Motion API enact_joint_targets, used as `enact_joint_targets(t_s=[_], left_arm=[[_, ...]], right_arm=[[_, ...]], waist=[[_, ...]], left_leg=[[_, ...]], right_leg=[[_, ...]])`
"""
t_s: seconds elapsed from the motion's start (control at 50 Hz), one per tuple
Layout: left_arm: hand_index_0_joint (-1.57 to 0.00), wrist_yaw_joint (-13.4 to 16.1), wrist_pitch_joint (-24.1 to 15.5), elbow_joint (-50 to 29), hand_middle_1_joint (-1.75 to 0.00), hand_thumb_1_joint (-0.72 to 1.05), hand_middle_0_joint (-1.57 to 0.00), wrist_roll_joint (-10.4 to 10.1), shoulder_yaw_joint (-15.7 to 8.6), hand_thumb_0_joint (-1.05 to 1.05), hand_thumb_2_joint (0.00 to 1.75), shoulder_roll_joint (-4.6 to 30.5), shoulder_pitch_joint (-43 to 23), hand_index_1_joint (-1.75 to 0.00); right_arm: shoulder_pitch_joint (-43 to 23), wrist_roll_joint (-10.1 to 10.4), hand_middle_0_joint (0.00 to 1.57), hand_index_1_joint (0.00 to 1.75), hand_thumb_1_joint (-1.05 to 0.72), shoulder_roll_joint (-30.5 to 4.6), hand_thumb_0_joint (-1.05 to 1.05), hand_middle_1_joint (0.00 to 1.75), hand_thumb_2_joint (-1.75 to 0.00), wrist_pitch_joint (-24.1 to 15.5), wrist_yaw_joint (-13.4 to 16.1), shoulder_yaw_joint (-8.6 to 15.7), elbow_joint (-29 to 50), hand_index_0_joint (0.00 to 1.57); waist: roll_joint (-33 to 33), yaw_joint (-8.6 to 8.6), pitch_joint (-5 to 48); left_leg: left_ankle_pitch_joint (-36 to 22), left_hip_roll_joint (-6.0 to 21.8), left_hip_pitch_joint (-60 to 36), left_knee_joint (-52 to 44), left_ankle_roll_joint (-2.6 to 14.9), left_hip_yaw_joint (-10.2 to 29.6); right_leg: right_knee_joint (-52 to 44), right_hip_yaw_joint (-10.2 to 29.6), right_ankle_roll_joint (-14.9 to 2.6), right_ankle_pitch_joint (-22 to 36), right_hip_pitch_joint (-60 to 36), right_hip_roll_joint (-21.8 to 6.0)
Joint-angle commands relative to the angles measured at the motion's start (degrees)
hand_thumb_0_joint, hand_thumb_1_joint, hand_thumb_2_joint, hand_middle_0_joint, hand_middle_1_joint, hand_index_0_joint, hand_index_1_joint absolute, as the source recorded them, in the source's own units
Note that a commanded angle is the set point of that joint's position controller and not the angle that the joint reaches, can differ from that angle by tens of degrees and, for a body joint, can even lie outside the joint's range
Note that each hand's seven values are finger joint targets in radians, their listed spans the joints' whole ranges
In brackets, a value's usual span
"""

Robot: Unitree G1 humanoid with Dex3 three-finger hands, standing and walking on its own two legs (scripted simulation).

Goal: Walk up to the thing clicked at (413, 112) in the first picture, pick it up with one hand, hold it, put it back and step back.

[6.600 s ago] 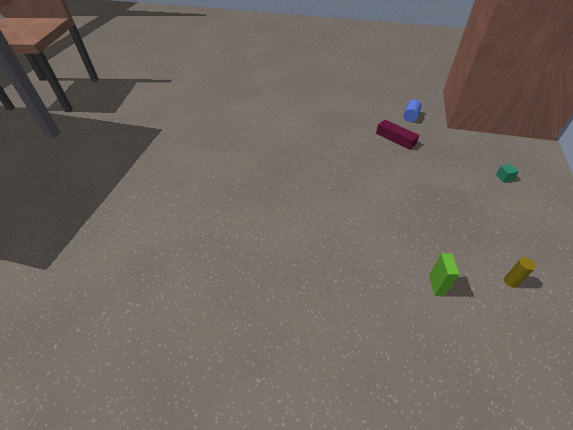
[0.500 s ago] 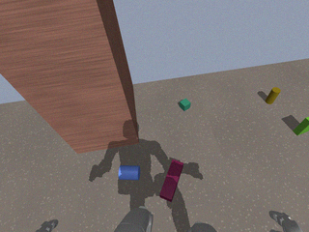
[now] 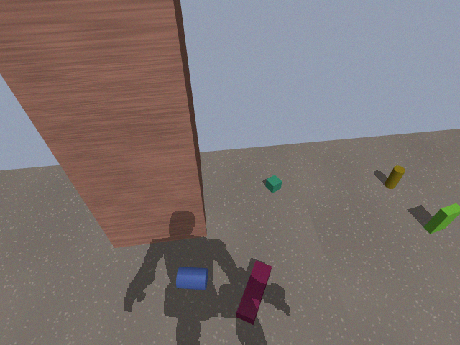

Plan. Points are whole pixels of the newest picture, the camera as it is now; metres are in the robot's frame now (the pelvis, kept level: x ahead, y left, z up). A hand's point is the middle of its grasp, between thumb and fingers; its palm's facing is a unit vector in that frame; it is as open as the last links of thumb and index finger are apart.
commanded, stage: walk up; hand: left
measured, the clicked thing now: (192, 278) +0.52 +0.21 -0.72
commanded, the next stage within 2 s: stand in 1.38 s
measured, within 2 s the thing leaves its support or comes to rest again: neither
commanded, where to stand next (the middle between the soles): +0.14 -0.03 m, yaw +0 degrees
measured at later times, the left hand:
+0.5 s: hand out of the picture +0.14 +0.25 -0.13, palm faces +0.02 -0.94 -0.34, open 7.4 cm
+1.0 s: hand out of the picture +0.12 +0.25 -0.14, palm faces +0.01 -0.95 -0.33, open 7.4 cm
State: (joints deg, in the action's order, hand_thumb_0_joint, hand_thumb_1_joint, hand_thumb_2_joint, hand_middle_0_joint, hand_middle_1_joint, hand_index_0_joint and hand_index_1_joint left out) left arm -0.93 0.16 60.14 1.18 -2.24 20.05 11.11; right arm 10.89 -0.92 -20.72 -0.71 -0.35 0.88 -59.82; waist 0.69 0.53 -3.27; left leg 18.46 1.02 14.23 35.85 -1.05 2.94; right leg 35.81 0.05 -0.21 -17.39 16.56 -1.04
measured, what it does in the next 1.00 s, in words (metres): stands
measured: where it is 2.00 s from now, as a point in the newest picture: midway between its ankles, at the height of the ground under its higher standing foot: outside the picture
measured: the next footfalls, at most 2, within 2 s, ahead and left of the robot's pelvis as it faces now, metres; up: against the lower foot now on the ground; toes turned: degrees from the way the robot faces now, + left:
none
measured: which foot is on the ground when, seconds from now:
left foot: down 0.00-1.00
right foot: down 0.00-1.00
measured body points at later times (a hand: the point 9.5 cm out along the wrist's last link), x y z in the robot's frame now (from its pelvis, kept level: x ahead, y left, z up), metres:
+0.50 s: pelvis +0.03 +0.00 +0.02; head +0.04 -0.01 +0.46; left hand +0.14 +0.30 -0.11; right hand +0.13 -0.31 -0.11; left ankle +0.02 +0.14 -0.73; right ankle +0.04 -0.13 -0.73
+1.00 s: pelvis +0.03 +0.00 +0.02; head +0.04 +0.00 +0.47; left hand +0.12 +0.30 -0.11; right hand +0.11 -0.30 -0.11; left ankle +0.02 +0.14 -0.73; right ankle +0.04 -0.13 -0.73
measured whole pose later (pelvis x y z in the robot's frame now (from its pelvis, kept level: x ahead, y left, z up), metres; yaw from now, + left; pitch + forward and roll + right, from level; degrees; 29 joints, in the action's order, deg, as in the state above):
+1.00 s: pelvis +0.03 +0.00 +0.02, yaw +0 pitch -3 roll +0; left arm -0.7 0.2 65.6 0.7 -2.1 19.1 4.0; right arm 6.0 -1.0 -20.2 -1.2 0.4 0.4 -64.6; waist 0.1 -0.2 -3.3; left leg 13.1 1.1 5.5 21.2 -1.8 2.6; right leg 22.2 0.3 1.1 -11.2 8.3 -1.3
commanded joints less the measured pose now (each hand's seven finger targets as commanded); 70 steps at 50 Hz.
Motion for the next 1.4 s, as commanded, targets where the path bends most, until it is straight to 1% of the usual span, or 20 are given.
enact_joint_targets(t_s=[0.0,0.04,0.08,0.1,0.16,0.22,0.26,0.3,0.36,0.4,0.54,0.6,0.76,0.82,0.88,1.1,1.24,1.34,1.36,1.38], left_arm=[[-0.2,0.42,-2.14,-3.23,-0.3,0.9,-0.2,-0.39,-2.85,0.0,0.9,13.25,-5.19,-0.3],[-0.2,0.54,-2.33,-2.77,-0.3,0.9,-0.2,-0.48,-2.77,0.0,0.9,13.2,-6.05,-0.3],[-0.2,0.52,-2.14,-2.66,-0.3,0.9,-0.2,-0.66,-2.51,0.0,0.9,13.05,-7.8,-0.3],[-0.2,0.47,-2.01,-2.14,-0.3,0.9,-0.2,-0.92,-2.33,0.0,0.9,12.37,-7.43,-0.3],[-0.2,0.53,-2.1,-0.99,-0.3,0.9,-0.2,-1.03,-2.14,0.0,0.9,12.0,-7.34,-0.3],[-0.2,0.68,-2.24,-0.05,-0.3,0.9,-0.2,-1.19,-2.02,0.0,0.9,12.24,-7.32,-0.3],[-0.2,0.78,-2.15,0.0,-0.3,0.9,-0.2,-1.21,-1.93,0.0,0.9,12.21,-8.97,-0.3],[-0.2,0.88,-2.04,0.3,-0.3,0.9,-0.2,-1.28,-1.78,0.0,0.9,12.1,-9.16,-0.3],[-0.2,0.97,-1.78,0.42,-0.3,0.9,-0.2,-1.23,-1.82,0.0,0.9,12.02,-10.07,-0.3],[-0.2,1.0,-1.76,0.57,-0.3,0.9,-0.2,-1.12,-1.78,0.0,0.9,12.04,-9.97,-0.3],[-0.2,1.03,-1.54,0.71,-0.3,0.9,-0.2,-1.1,-1.88,0.0,0.9,11.64,-11.78,-0.3],[-0.2,1.01,-1.49,0.93,-0.3,0.9,-0.2,-0.93,-1.85,0.0,0.9,11.69,-11.9,-0.3],[-0.2,0.86,-1.3,1.14,-0.3,0.9,-0.2,-0.79,-1.84,0.0,0.9,11.34,-12.37,-0.3],[-0.2,0.87,-1.35,1.29,-0.3,0.9,-0.2,-0.72,-1.89,0.0,0.9,11.39,-11.18,-0.3],[-0.2,0.88,-1.37,1.48,-0.3,0.9,-0.2,-0.65,-2.07,0.0,0.9,11.39,-11.31,-0.3],[-0.2,0.81,-1.13,1.66,-0.3,0.9,-0.2,-0.56,-2.12,0.0,0.9,11.07,-10.46,-0.3],[-0.2,0.76,-1.13,1.63,-0.3,0.9,-0.2,-0.65,-2.28,0.0,0.9,11.17,-10.06,-0.3],[-0.2,0.83,-1.15,1.71,-0.3,0.9,-0.2,-0.52,-2.21,0.0,0.9,10.91,-9.61,-0.3],[-0.2,0.94,-1.51,1.42,-0.3,0.9,-0.2,-0.92,-1.49,0.0,0.9,11.43,-9.47,-0.3],[-0.2,1.05,-1.69,1.47,-0.3,0.9,-0.2,-1.0,-1.52,0.0,0.9,11.43,-9.13,-0.3]], right_arm=[[-4.79,0.22,0.2,0.3,-0.9,-12.51,0.0,0.3,-0.9,-2.12,0.75,2.4,3.25,0.2],[-3.88,0.25,0.2,0.3,-0.9,-12.06,0.0,0.3,-0.9,-2.23,0.77,2.22,2.36,0.2],[-3.75,0.1,0.2,0.3,-0.9,-12.64,0.0,0.3,-0.9,-2.34,0.83,2.32,1.44,0.2],[-4.41,0.07,0.2,0.3,-0.9,-12.68,0.0,0.3,-0.9,-2.44,0.83,2.17,1.13,0.2],[-5.44,0.17,0.2,0.3,-0.9,-12.98,0.0,0.3,-0.9,-2.82,0.99,1.88,0.78,0.2],[-5.59,0.62,0.2,0.3,-0.9,-12.17,0.0,0.3,-0.9,-2.85,1.14,1.67,0.45,0.2],[-5.09,0.57,0.2,0.3,-0.9,-12.29,0.0,0.3,-0.9,-2.71,1.35,1.9,-0.04,0.2],[-5.54,0.72,0.2,0.3,-0.9,-12.29,0.0,0.3,-0.9,-2.59,1.44,2.02,-0.19,0.2],[-6.1,0.63,0.2,0.3,-0.9,-12.24,0.0,0.3,-0.9,-2.36,1.5,2.06,-0.32,0.2],[-6.93,0.59,0.2,0.3,-0.9,-12.18,0.0,0.3,-0.9,-2.24,1.44,2.0,-0.03,0.2],[-7.22,0.45,0.2,0.3,-0.9,-11.94,0.0,0.3,-0.9,-2.07,1.47,2.02,-0.42,0.2],[-8.23,0.36,0.2,0.3,-0.9,-11.65,0.0,0.3,-0.9,-1.89,1.35,1.92,-0.08,0.2],[-8.27,0.21,0.2,0.3,-0.9,-11.74,0.0,0.3,-0.9,-1.9,1.34,2.01,-0.72,0.2],[-8.52,0.21,0.2,0.3,-0.9,-11.71,0.0,0.3,-0.9,-1.95,1.29,1.93,-0.53,0.2],[-7.89,0.24,0.2,0.3,-0.9,-11.46,0.0,0.3,-0.9,-1.89,1.3,1.95,-0.62,0.2],[-7.46,0.13,0.2,0.3,-0.9,-11.36,0.0,0.3,-0.9,-1.77,1.25,1.85,-0.93,0.2],[-6.66,0.06,0.2,0.3,-0.9,-11.11,0.0,0.3,-0.9,-1.79,1.2,1.86,-1.2,0.2],[-6.9,0.0,0.2,0.3,-0.9,-11.37,0.0,0.3,-0.9,-1.84,1.26,2.01,-1.0,0.2],[-8.26,0.12,0.2,0.3,-0.9,-11.26,0.0,0.3,-0.9,-1.43,1.15,1.77,-0.78,0.2],[-7.79,0.24,0.2,0.3,-0.9,-11.34,0.0,0.3,-0.9,-1.29,1.11,1.8,-0.67,0.2]], waist=[[-2.56,0.59,-0.04],[-2.56,-0.02,1.71],[-0.79,-0.66,1.59],[0.36,-0.04,1.22],[0.79,0.3,3.13],[-0.34,0.23,5.06],[-1.11,-0.61,6.54],[-1.27,-0.54,7.66],[-1.57,-0.64,7.14],[-1.76,-0.47,7.49],[-1.33,-0.68,7.16],[-1.44,-0.57,5.75],[-0.2,-0.83,5.47],[-0.27,-0.38,5.73],[-1.15,-0.66,6.17],[-0.93,-0.5,3.35],[-0.8,-0.51,3.53],[-0.62,-0.49,4.31],[-0.44,-0.06,1.47],[-0.38,-0.34,3.29]], left_leg=[[7.75,4.27,5.94,-12.16,4.12,7.46],[3.25,3.1,4.33,-11.54,3.29,5.18],[3.06,3.66,2.89,-13.95,3.12,5.71],[3.04,4.07,2.52,-14.84,3.09,6.41],[-5.97,5.21,1.46,-14.86,3.23,5.97],[-15.06,4.49,-1.65,-12.41,2.65,3.54],[-17.68,4.65,-2.76,-12.46,2.43,3.06],[-19.4,4.82,-4.34,-12.32,2.43,2.89],[-19.48,5.02,-4.51,-13.04,2.4,2.67],[-20.26,5.02,-5.34,-12.63,2.54,2.27],[-21.33,5.33,-5.81,-14.84,2.03,2.12],[-19.29,5.1,-5.36,-15.29,2.15,2.04],[-15.94,5.1,-5.19,-17.65,1.96,2.25],[-15.97,5.1,-5.88,-17.84,2.11,2.16],[-16.61,5.03,-6.39,-17.51,2.09,1.91],[-12.27,4.65,-4.68,-18.85,2.13,2.52],[-11.81,4.35,-5.12,-19.03,1.88,2.45],[-13.67,4.72,-5.34,-19.15,2.1,2.69],[-16.29,5.36,-4.86,-19.49,1.5,3.53],[-18.09,5.63,-6.76,-19.03,1.49,3.26]], right_leg=[[-12.33,7.98,-3.27,-5.36,-2.96,-3.57],[-13.94,9.31,-3.69,-5.42,-4.65,-5.05],[-13.58,8.36,-3.37,-5.16,-3.38,-4.81],[-13.27,7.53,-2.89,-4.03,-3.26,-4.3],[-12.26,5.78,-2.48,6.11,-6.97,-4.34],[-12.95,6.08,-2.43,13.18,-8.81,-5.48],[-12.59,5.56,-2.57,17.0,-9.99,-5.77],[-12.43,5.01,-2.44,19.04,-10.66,-6.02],[-13.0,4.4,-2.21,18.0,-10.6,-5.85],[-13.3,4.37,-2.01,19.71,-10.75,-5.98],[-13.7,3.81,-1.66,19.82,-12.16,-5.95],[-15.01,3.88,-1.15,17.6,-11.39,-5.56],[-15.76,4.01,-1.08,14.6,-11.96,-5.3],[-16.06,3.95,-0.94,14.86,-12.31,-5.24],[-16.28,3.95,-0.94,15.43,-12.52,-5.31],[-17.52,4.34,-0.77,11.32,-11.08,-4.88],[-17.81,4.75,-0.8,9.55,-10.74,-4.81],[-17.3,4.06,-0.79,12.76,-11.89,-4.83],[-17.54,4.67,-0.65,14.84,-10.44,-5.54],[-17.41,4.75,-0.81,16.68,-10.9,-5.84]])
